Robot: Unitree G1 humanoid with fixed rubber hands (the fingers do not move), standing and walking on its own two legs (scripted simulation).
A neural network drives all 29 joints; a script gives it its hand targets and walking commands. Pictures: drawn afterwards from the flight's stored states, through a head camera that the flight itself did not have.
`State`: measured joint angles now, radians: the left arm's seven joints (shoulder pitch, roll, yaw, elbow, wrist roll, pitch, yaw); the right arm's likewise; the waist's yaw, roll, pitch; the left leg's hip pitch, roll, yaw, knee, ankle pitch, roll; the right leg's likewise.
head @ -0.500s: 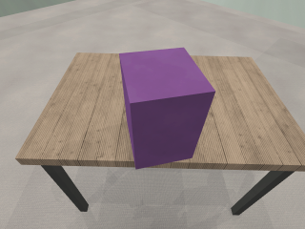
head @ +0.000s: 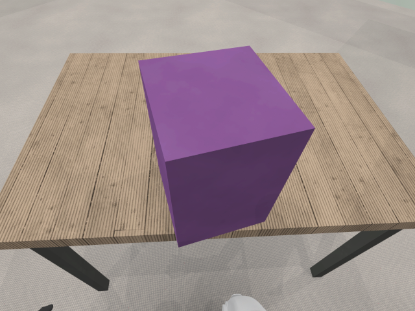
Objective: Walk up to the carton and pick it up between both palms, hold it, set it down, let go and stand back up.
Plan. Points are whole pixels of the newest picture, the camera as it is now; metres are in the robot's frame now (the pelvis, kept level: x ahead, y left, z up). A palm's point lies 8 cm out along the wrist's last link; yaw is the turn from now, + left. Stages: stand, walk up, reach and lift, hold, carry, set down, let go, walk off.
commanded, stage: walk up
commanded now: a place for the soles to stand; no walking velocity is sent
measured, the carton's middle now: (211, 153) +0.38 -0.01 +0.09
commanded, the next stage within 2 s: none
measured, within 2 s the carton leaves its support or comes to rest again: neither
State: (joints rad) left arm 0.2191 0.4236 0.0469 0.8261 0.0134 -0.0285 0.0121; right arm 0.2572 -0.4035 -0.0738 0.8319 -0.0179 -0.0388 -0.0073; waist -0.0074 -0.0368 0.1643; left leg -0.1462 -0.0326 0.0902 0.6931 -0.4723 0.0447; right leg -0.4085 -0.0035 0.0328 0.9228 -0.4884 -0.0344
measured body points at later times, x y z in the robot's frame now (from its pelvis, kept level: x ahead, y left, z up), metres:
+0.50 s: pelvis +0.01 -0.01 -0.02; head +0.07 +0.00 +0.42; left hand +0.16 +0.31 -0.13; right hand +0.11 -0.35 -0.11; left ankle +0.01 +0.13 -0.71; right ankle +0.04 -0.12 -0.71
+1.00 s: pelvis -0.01 -0.01 +0.00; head +0.01 -0.01 +0.45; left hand +0.12 +0.29 -0.11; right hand +0.11 -0.33 -0.11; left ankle +0.01 +0.13 -0.71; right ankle +0.04 -0.12 -0.71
